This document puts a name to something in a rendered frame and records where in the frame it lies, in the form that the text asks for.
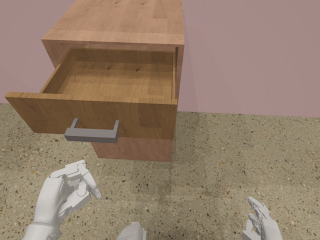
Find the left robot shin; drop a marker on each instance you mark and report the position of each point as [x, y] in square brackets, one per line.
[135, 224]

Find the handle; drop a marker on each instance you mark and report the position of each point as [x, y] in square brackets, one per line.
[92, 135]

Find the drawer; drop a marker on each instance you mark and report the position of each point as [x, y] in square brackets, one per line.
[99, 86]

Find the cabinet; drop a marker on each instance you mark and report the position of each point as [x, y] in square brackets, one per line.
[147, 25]

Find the left robot thigh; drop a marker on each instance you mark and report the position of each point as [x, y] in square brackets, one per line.
[133, 232]

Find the robot right hand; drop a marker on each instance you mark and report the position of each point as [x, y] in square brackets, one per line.
[266, 227]

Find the robot left hand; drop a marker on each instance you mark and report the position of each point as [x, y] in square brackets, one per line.
[50, 207]

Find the left robot forearm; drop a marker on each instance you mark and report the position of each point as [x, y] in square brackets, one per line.
[42, 231]

